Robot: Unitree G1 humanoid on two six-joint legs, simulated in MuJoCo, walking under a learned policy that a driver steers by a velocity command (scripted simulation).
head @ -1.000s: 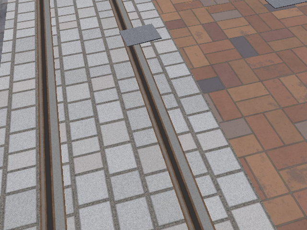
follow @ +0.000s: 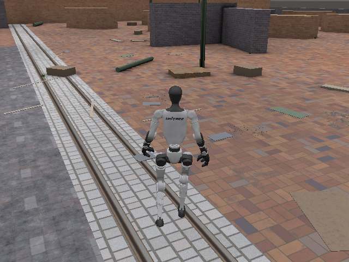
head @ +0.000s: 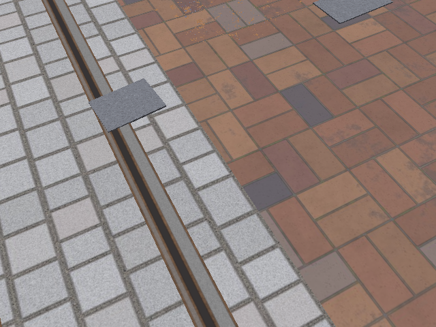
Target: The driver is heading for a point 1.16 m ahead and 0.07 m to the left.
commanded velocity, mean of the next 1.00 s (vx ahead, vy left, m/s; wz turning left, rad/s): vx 0.49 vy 0.00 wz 0.00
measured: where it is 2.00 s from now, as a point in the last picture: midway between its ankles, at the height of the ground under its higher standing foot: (210, 204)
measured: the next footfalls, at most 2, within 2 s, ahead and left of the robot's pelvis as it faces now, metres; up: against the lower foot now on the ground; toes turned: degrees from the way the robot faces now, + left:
left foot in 0.42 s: +0.43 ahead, +0.10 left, +0.00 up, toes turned -13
right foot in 0.90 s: +0.65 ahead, -0.13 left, +0.00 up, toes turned +6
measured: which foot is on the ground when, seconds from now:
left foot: up 0.00-0.40, down 0.42-0.92, up 0.94-1.00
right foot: down 0.00-0.44, up 0.46-0.88, down 0.90-1.00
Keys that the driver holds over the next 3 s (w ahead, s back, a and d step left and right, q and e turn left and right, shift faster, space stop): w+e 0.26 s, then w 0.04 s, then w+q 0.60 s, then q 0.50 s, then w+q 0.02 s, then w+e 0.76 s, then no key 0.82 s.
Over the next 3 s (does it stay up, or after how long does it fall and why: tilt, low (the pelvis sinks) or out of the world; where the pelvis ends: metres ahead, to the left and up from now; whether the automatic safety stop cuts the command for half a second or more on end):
stays up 1.14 0.05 0.02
